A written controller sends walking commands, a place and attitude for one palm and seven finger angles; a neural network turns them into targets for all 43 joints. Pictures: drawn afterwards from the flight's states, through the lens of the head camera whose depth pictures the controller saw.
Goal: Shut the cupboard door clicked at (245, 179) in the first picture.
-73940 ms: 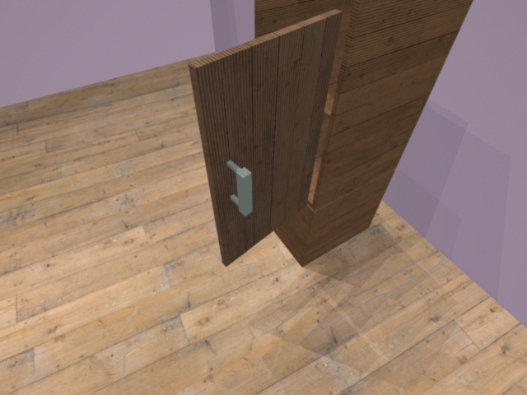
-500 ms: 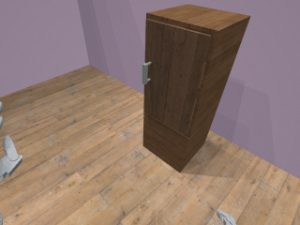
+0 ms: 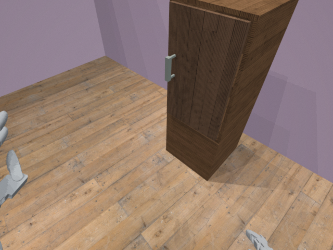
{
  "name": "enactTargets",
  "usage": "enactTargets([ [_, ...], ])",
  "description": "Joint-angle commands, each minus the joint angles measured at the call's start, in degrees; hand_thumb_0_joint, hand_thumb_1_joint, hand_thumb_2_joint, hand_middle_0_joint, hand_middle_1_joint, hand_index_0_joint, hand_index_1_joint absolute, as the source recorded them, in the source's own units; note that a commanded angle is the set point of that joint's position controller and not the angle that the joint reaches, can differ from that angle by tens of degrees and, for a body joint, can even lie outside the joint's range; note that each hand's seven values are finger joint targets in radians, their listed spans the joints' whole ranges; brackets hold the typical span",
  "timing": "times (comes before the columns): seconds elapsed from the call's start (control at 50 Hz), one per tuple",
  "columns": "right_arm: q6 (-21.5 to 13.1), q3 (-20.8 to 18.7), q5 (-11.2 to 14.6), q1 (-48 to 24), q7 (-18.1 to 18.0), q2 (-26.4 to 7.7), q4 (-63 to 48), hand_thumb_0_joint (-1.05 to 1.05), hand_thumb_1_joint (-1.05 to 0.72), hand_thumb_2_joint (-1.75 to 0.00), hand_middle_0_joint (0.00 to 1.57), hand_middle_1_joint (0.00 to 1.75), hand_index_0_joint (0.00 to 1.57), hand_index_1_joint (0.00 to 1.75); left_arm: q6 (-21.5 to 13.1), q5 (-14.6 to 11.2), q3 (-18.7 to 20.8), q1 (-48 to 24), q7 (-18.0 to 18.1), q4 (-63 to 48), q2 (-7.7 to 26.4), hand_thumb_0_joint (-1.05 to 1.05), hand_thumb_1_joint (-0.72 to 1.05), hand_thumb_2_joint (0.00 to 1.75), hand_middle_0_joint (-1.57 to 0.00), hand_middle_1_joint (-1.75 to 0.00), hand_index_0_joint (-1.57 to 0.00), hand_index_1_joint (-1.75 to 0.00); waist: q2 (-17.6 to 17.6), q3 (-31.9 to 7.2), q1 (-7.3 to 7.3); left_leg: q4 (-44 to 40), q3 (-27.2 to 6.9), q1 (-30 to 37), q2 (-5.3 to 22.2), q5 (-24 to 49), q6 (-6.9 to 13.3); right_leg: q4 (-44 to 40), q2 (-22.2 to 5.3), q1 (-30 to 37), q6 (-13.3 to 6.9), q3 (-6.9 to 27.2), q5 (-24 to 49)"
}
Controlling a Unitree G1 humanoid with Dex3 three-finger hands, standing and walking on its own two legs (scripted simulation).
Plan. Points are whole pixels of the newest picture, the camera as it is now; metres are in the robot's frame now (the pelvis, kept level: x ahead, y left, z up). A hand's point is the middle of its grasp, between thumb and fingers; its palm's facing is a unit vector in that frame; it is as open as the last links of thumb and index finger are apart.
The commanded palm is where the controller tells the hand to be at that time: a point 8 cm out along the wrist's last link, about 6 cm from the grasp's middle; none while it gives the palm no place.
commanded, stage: stop stepping back and stand still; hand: left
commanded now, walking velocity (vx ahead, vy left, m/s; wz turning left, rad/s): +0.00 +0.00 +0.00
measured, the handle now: (170, 67) +0.90 +0.02 -0.01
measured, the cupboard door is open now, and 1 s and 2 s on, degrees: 1 1 1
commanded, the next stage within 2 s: let the arm hang, fingers relaxed in 0.38 s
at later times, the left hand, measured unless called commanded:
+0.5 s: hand (21, 168) +0.22 +0.28 +0.16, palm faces +0.40 -0.80 -0.46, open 7.4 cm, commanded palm none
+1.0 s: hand out of the picture -0.07 +0.22 -0.16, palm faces +0.00 -0.98 -0.20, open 7.2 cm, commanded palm none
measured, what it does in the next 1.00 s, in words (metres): stands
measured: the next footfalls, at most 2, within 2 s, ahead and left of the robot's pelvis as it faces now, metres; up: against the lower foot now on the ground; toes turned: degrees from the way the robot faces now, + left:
none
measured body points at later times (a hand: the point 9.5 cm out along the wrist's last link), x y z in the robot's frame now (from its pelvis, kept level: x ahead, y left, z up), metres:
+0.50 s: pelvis +0.02 +0.02 +0.01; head +0.01 +0.02 +0.46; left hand +0.19 +0.32 +0.19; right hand +0.19 -0.22 -0.07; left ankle +0.01 +0.12 -0.73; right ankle +0.00 -0.09 -0.73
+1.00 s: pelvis -0.02 +0.02 +0.01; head -0.01 +0.04 +0.46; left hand -0.07 +0.27 -0.15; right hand -0.07 -0.22 -0.13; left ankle +0.01 +0.12 -0.73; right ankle +0.00 -0.09 -0.73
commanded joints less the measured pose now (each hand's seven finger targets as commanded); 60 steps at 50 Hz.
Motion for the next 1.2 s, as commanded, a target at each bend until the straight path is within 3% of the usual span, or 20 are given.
enactTargets([
  [0.0, -1.7, -2.8, 0.4, -7.6, -1.0, -7.0, -9.2, 0.0, -0.9, -0.9, 0.2, 0.3, 0.2, 0.3, -4.1, -0.4, 9.1, -2.3, 1.9, -11.7, 13.1, 0.0, 0.9, 0.9, -0.2, -0.3, -0.2, -0.3, -3.2, -3.6, 0.09, -7.9, -1.8, 1.2, 0.5, 6.3, 0.5, -9.5, -12.5, 5.7, -2.6, 14.2, 12.2],
  [0.04, -1.4, -2.9, 0.2, -8.3, -1.6, -7.4, -9.3, 0.0, -0.9, -0.9, 0.2, 0.3, 0.2, 0.3, -4.1, -0.6, 10.0, -0.9, 1.6, -10.9, 13.5, 0.0, 0.9, 0.9, -0.2, -0.3, -0.2, -0.3, 2.2, -4.4, 0.27, -10.1, -2.9, 5.1, 2.7, 17.2, 1.2, -5.9, -7.6, 5.0, 0.5, 8.5, 17.9],
  [0.08, -1.0, -2.6, 0.5, -8.1, -1.8, -7.3, -9.7, 0.0, -0.9, -0.9, 0.2, 0.3, 0.2, 0.3, -4.1, -0.5, 8.4, -1.9, 1.2, -10.2, 12.1, 0.0, 0.9, 0.9, -0.2, -0.3, -0.2, -0.3, 2.8, -3.9, 0.35, -12.4, -5.1, 3.6, 4.9, 22.0, 1.7, -4.0, -5.1, 7.5, 2.1, 5.3, 19.7],
  [0.2, -0.9, -3.0, 0.9, -7.7, -1.6, -7.6, -10.9, 0.0, -0.9, -0.9, 0.2, 0.3, 0.2, 0.3, -3.8, -0.7, 6.9, -1.4, 0.7, -11.5, 11.1, 0.0, 0.9, 0.9, -0.2, -0.3, -0.2, -0.3, 3.5, -6.6, 0.37, -10.5, -2.5, 4.3, 3.8, 26.2, 0.5, -3.9, -5.7, 10.5, 1.6, 5.5, 26.0],
  [0.32, 0.0, -2.9, 0.9, -7.8, -1.6, -7.3, -12.1, 0.0, -0.9, -0.9, 0.2, 0.3, 0.2, 0.3, -3.8, -1.2, 8.7, 1.1, 0.8, -13.2, 12.3, 0.0, 0.9, 0.9, -0.2, -0.3, -0.2, -0.3, 3.4, -7.1, 0.33, -10.7, -2.1, 3.5, 3.6, 25.2, 0.3, -4.2, -5.7, 11.0, 1.5, 5.6, 26.7],
  [0.34, 0.0, -2.9, 0.8, -8.0, -1.7, -7.4, -12.1, 0.0, -0.9, -0.9, 0.2, 0.3, 0.2, 0.3, -3.8, -1.2, 9.8, 0.8, 0.9, -13.9, 13.5, 0.0, 0.9, 0.9, -0.2, -0.3, -0.2, -0.3, 4.7, -7.3, 0.42, -11.0, -2.1, 3.5, 3.7, 25.2, 0.1, -4.1, -5.9, 10.9, 1.5, 5.5, 26.6],
  [0.44, 0.2, -2.7, 0.9, -8.1, -2.0, -7.3, -12.2, 0.0, -0.9, -0.9, 0.2, 0.3, 0.2, 0.3, -3.3, -1.4, 9.0, -0.1, 0.8, -11.1, 12.5, 0.0, 0.9, 0.9, -0.2, -0.3, -0.2, -0.3, 3.8, -4.9, 0.55, -12.5, -1.9, 1.6, 3.6, 18.1, 0.4, -6.3, -5.8, 10.0, 1.8, 6.1, 22.1],
  [0.46, -3.6, -4.9, 1.1, -13.2, 3.2, -17.3, -2.7, 0.0, -0.9, -0.9, 0.2, 0.3, 0.2, 0.3, 5.1, 2.7, -18.2, -3.6, -7.9, 29.5, 2.5, 0.0, 0.9, 0.9, -0.2, -0.3, -0.2, -0.3, 3.3, 3.7, -0.76, -4.0, -2.3, 0.5, 2.6, 25.8, 0.5, -1.0, -9.1, -0.1, 1.0, 4.6, 29.1],
  [0.48, -1.5, -5.5, 0.0, -8.1, 3.5, -16.1, -0.3, 0.0, -0.9, -0.9, 0.2, 0.3, 0.2, 0.3, 9.3, 2.8, -16.2, -4.0, -9.0, 32.1, 1.6, 0.0, 0.9, 0.9, -0.2, -0.3, -0.2, -0.3, 3.5, -1.6, -0.17, -5.6, -1.5, 4.4, 3.5, 24.6, -0.3, -3.3, -8.8, -1.5, 0.1, 7.5, 22.7],
  [0.5, -0.3, -5.0, -0.4, -6.5, 3.4, -15.0, 0.2, 0.0, -0.9, -0.9, 0.2, 0.3, 0.2, 0.3, 9.9, 2.9, -16.9, -6.0, -9.3, 34.2, 0.6, 0.0, 0.9, 0.9, -0.2, -0.3, -0.2, -0.3, 1.9, -2.4, -0.01, -6.3, -2.3, 4.4, 3.8, 21.3, 0.7, -3.1, -7.9, -2.5, 0.2, 6.5, 16.7],
  [0.52, 0.8, -4.2, -0.6, -6.6, 3.4, -14.9, 0.2, 0.0, -0.9, -0.9, 0.2, 0.3, 0.2, 0.3, 10.0, 2.9, -17.2, -8.3, -9.6, 36.9, 1.1, 0.0, 0.9, 0.9, -0.2, -0.3, -0.2, -0.3, -0.8, -0.9, 0.33, -8.1, -3.8, 1.8, 4.2, 17.7, 1.7, -3.1, -7.2, -2.1, 0.5, 6.1, 12.5],
  [0.54, 1.4, -4.0, -0.9, -6.8, 3.3, -14.9, 0.7, 0.0, -0.9, -0.9, 0.2, 0.3, 0.2, 0.3, 9.7, 3.1, -17.5, -10.0, -9.8, 40.6, 1.8, 0.0, 0.9, 0.9, -0.2, -0.3, -0.2, -0.3, -6.3, -0.7, 0.59, -8.6, -4.5, 1.7, 4.2, 17.1, 2.1, -3.6, -6.9, -1.3, 0.5, 6.4, 12.1],
  [0.56, 2.0, -3.6, -1.2, -7.0, 3.3, -15.4, 1.4, 0.0, -0.9, -0.9, 0.2, 0.3, 0.2, 0.3, 9.7, 3.0, -17.9, -11.3, -9.8, 44.2, 2.2, 0.0, 0.9, 0.9, -0.2, -0.3, -0.2, -0.3, -9.4, -0.7, 0.47, -9.2, -5.3, 1.7, 3.9, 15.0, 2.4, -4.4, -7.4, -0.8, 0.3, 7.4, 10.9],
  [0.6, 2.9, -3.4, -1.6, -6.7, 3.2, -15.6, 3.3, 0.0, -0.9, -0.9, 0.2, 0.3, 0.2, 0.3, 9.7, 3.0, -18.3, -14.0, -9.6, 51.9, 3.4, 0.0, 0.9, 0.9, -0.2, -0.3, -0.2, -0.3, -12.2, -0.3, 0.26, -9.6, -5.3, 3.0, 2.7, 13.0, 2.5, -6.1, -8.4, 0.1, -0.2, 9.7, 10.5],
  [0.62, 3.4, -3.1, -1.7, -6.3, 3.2, -15.2, 4.6, 0.0, -0.9, -0.9, 0.2, 0.3, 0.2, 0.3, 9.9, 2.9, -18.7, -15.1, -9.4, 55.5, 3.5, 0.0, 0.9, 0.9, -0.2, -0.3, -0.2, -0.3, -11.8, -0.2, 0.13, -10.3, -5.5, 3.8, 2.4, 12.2, 2.4, -6.7, -8.7, 0.3, -0.3, 10.0, 9.3],
  [0.72, 4.9, -1.2, -1.7, -5.1, 2.8, -10.9, 11.6, 0.0, -0.9, -0.9, 0.2, 0.3, 0.2, 0.3, 10.9, 2.3, -20.5, -14.8, -8.8, 71.4, 0.6, 0.0, 0.9, 0.9, -0.2, -0.3, -0.2, -0.3, 0.9, 3.3, 0.78, -17.0, -5.6, 2.8, 2.2, 2.3, 1.9, -10.4, -7.1, 1.5, 0.5, 10.2, 0.2],
  [0.8, 4.9, -1.7, -1.5, -2.3, 2.0, -9.6, 16.4, 0.0, -0.9, -0.9, 0.2, 0.3, 0.2, 0.3, 10.4, 2.2, -19.9, -12.1, -8.6, 79.5, -0.8, 0.0, 0.9, 0.9, -0.2, -0.3, -0.2, -0.3, 7.7, 3.5, 1.2, -19.3, -5.5, 2.1, 2.5, -2.5, 2.1, -12.3, -6.7, 4.4, -0.1, 9.3, 1.7],
  [0.96, 5.2, -2.6, -1.1, 4.1, 1.2, -8.9, 21.6, 0.0, -0.9, -0.9, 0.2, 0.3, 0.2, 0.3, 10.2, 2.2, -20.5, -9.9, -8.4, 87.2, -2.5, 0.0, 0.9, 0.9, -0.2, -0.3, -0.2, -0.3, 0.6, 6.9, 0.61, -20.3, -5.7, 2.8, 3.5, -5.3, 2.7, -14.7, -6.4, 1.9, -0.2, 9.1, -1.5],
  [1.08, 4.8, -2.8, -1.1, 5.5, 0.9, -8.5, 22.7, 0.0, -0.9, -0.9, 0.2, 0.3, 0.2, 0.3, 10.1, 2.2, -20.4, -9.2, -8.1, 88.8, -3.1, 0.0, 0.9, 0.9, -0.2, -0.3, -0.2, -0.3, -0.8, 6.3, 0.73, -21.2, -6.4, 3.3, 4.2, -4.4, 3.1, -13.2, -6.2, 2.2, -0.2, 8.6, 0.8],
  [1.18, 4.8, -2.9, -1.2, 4.9, 1.1, -8.1, 23.1, 0.0, -0.9, -0.9, 0.2, 0.3, 0.2, 0.3, 10.1, 2.4, -20.3, -9.7, -8.0, 88.8, -3.1, 0.0, 0.9, 0.9, -0.2, -0.3, -0.2, -0.3, -2.5, 8.6, 0.62, -20.9, -5.6, 3.3, 3.8, -4.0, 3.0, -13.9, -6.4, 0.0, -0.1, 9.4, -0.6],
])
